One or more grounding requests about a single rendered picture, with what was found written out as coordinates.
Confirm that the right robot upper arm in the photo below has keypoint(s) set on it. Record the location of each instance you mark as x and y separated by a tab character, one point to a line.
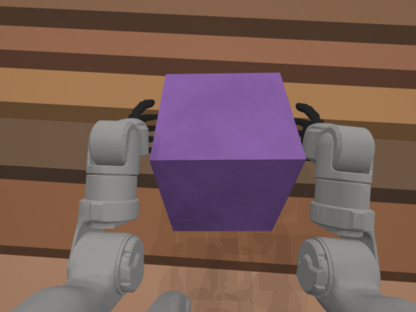
343	275

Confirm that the robot left forearm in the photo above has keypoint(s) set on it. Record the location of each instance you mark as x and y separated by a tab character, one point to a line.
114	152

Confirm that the robot left hand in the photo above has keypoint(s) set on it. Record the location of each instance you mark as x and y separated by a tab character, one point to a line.
139	109

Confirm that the left robot upper arm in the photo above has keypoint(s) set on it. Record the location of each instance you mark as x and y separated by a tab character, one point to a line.
103	267

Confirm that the robot left thigh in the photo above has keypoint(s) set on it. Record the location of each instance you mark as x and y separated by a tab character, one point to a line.
171	301

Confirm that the carton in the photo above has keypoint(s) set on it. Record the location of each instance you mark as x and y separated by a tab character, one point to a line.
226	151

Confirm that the robot right hand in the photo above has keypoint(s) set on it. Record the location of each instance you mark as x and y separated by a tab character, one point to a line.
313	116

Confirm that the robot right forearm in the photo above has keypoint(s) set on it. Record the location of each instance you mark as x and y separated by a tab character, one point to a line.
344	159

